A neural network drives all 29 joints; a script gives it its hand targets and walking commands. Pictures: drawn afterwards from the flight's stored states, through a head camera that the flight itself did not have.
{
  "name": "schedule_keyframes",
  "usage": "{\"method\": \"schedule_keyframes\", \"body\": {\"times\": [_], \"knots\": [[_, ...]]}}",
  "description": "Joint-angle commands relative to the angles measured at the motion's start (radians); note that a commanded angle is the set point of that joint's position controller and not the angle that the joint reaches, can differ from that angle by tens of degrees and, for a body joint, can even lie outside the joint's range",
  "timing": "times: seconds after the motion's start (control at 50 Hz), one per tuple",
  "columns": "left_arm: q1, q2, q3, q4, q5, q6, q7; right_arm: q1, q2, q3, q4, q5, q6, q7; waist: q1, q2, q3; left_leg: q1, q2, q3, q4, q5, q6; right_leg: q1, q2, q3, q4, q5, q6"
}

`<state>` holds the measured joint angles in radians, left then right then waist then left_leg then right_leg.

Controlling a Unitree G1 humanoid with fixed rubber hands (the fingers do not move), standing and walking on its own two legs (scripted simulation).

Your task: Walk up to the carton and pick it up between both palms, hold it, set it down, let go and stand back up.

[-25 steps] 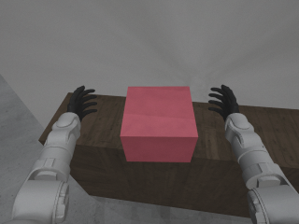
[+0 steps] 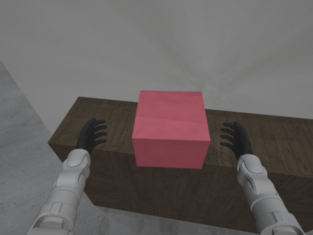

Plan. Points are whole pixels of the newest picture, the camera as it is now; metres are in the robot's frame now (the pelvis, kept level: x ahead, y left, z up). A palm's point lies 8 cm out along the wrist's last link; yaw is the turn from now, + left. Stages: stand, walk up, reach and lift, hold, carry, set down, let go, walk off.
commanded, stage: set down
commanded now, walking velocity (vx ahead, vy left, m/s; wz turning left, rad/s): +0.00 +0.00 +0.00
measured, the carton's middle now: (169, 128) +0.45 -0.03 -0.02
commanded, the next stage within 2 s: let go in 0.64 s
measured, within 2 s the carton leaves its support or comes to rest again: neither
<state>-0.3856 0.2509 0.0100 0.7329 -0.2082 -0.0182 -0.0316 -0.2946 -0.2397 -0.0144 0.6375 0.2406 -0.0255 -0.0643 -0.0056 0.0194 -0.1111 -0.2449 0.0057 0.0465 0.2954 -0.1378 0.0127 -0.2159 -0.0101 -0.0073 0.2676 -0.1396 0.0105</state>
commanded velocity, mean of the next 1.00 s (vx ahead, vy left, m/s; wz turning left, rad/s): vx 0.00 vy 0.00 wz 0.00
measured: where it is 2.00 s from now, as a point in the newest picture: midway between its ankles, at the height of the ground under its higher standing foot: outside the picture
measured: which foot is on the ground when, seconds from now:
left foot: down 0.00-1.00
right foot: down 0.00-1.00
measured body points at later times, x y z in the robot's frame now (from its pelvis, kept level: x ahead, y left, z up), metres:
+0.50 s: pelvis +0.01 +0.00 +0.00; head +0.00 -0.01 +0.45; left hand +0.26 +0.21 -0.01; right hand +0.26 -0.22 -0.01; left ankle +0.00 +0.11 -0.75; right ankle -0.01 -0.13 -0.75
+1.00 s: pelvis +0.03 -0.01 -0.01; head +0.04 -0.01 +0.44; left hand +0.20 +0.21 -0.08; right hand +0.18 -0.24 -0.09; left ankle +0.00 +0.11 -0.75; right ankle -0.01 -0.13 -0.75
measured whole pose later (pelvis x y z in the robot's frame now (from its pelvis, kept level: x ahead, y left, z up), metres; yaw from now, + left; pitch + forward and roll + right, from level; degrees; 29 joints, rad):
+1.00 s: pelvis +0.03 -0.01 -0.01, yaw -1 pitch +3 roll +1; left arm 0.27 0.22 -0.01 0.39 0.00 0.09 0.00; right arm 0.25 -0.20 0.05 0.65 0.08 -0.26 -0.04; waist 0.00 -0.03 -0.04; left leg -0.21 0.01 0.05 0.39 -0.24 -0.01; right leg -0.21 0.00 0.00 0.42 -0.27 -0.01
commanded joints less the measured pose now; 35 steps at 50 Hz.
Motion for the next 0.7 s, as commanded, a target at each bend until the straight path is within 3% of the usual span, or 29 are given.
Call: {"method": "schedule_keyframes", "body": {"times": [0.0, 0.06, 0.1, 0.16, 0.22, 0.28, 0.3, 0.34, 0.44, 0.46, 0.54, 0.62, 0.64, 0.68], "knots": [[-0.161, 0.102, 0.036, -0.201, 0.018, -0.046, -0.005, -0.204, -0.138, -0.026, -0.179, 0.008, -0.076, 0.003, 0.007, 0.006, -0.297, 0.284, -0.027, -0.056, 0.036, 0.327, -0.033, 0.053, 0.057, 0.024, -0.022, 0.167, -0.022], [-0.078, 0.083, 0.035, -0.319, 0.042, -0.058, 0.006, -0.132, -0.167, -0.031, -0.250, 0.008, -0.109, 0.012, 0.010, 0.008, -0.297, 0.301, -0.023, -0.060, 0.016, 0.345, -0.039, 0.058, 0.063, 0.016, -0.025, 0.184, -0.026], [-0.017, 0.070, 0.042, -0.338, 0.038, -0.067, 0.009, -0.083, -0.138, -0.014, -0.280, 0.017, -0.127, 0.015, 0.026, -0.047, -0.255, 0.291, -0.022, -0.051, 0.020, 0.339, -0.027, 0.068, 0.057, 0.021, -0.025, 0.187, -0.019], [-0.021, 0.068, 0.022, -0.349, 0.026, -0.077, 0.019, -0.067, -0.128, -0.006, -0.295, 0.015, -0.129, 0.013, 0.019, -0.058, -0.161, 0.207, -0.014, -0.052, -0.005, 0.193, -0.009, 0.052, 0.045, 0.027, -0.011, 0.101, -0.022], [0.029, 0.056, -0.007, -0.353, 0.020, -0.107, 0.019, 0.014, -0.112, -0.009, -0.277, 0.010, -0.142, 0.010, 0.016, -0.010, -0.113, 0.180, -0.014, -0.045, -0.003, 0.105, -0.004, 0.037, 0.039, 0.030, -0.004, 0.040, -0.028], [0.082, 0.065, -0.011, -0.342, 0.025, -0.121, 0.023, 0.077, -0.098, 0.005, -0.266, 0.017, -0.149, 0.008, 0.035, 0.009, -0.058, 0.156, -0.006, -0.047, -0.004, 0.068, 0.001, 0.037, 0.033, 0.027, -0.002, 0.012, -0.034], [0.090, 0.060, -0.018, -0.361, 0.025, -0.123, 0.026, 0.091, -0.101, -0.001, -0.261, 0.017, -0.155, 0.008, 0.024, 0.025, -0.065, 0.157, -0.007, -0.048, 0.001, 0.078, -0.003, 0.039, 0.036, 0.029, 0.005, 0.024, -0.037], [0.129, 0.055, -0.025, -0.362, 0.030, -0.130, 0.032, 0.134, -0.101, 0.001, -0.266, 0.008, -0.165, 0.006, 0.030, 0.022, -0.082, 0.165, -0.004, -0.047, 0.004, 0.086, -0.003, 0.037, 0.032, 0.027, 0.013, 0.038, -0.036], [0.271, 0.055, -0.010, -0.443, 0.056, -0.140, 0.025, 0.228, -0.107, 0.012, -0.353, -0.015, -0.213, -0.001, 0.021, -0.027, -0.143, 0.219, -0.016, -0.041, 0.030, 0.211, -0.001, 0.068, 0.025, 0.035, 0.012, 0.128, -0.031], [0.262, 0.054, -0.008, -0.465, 0.061, -0.143, 0.026, 0.213, -0.095, 0.010, -0.361, -0.014, -0.219, 0.001, 0.034, -0.011, -0.130, 0.207, -0.014, -0.047, 0.031, 0.192, 0.000, 0.047, 0.021, 0.038, 0.016, 0.112, -0.038], [0.338, 0.061, 0.000, -0.410, 0.096, -0.086, 0.014, 0.295, -0.055, 0.026, -0.261, -0.050, -0.197, -0.006, 0.033, -0.021, -0.008, 0.142, -0.013, -0.043, 0.013, 0.070, 0.007, 0.028, 0.021, 0.034, 0.016, 0.027, -0.031], [0.391, 0.046, 0.008, -0.434, 0.121, -0.035, 0.010, 0.339, -0.068, 0.017, -0.267, -0.088, -0.188, -0.011, 0.016, -0.054, -0.007, 0.119, -0.011, -0.039, 0.017, 0.092, 0.007, 0.028, 0.021, 0.046, 0.035, 0.075, -0.034], [0.406, 0.045, 0.003, -0.475, 0.127, -0.038, 0.013, 0.355, -0.069, 0.013, -0.278, -0.088, -0.195, -0.007, 0.019, -0.044, -0.032, 0.134, -0.011, -0.037, 0.024, 0.116, 0.005, 0.028, 0.023, 0.048, 0.048, 0.100, -0.033], [0.451, 0.043, 0.009, -0.430, 0.161, -0.016, 0.016, 0.390, -0.065, 0.002, -0.219, -0.111, -0.193, -0.001, 0.016, -0.028, -0.017, 0.122, -0.011, -0.038, 0.026, 0.133, 0.001, 0.035, 0.025, 0.045, 0.052, 0.115, -0.035]]}}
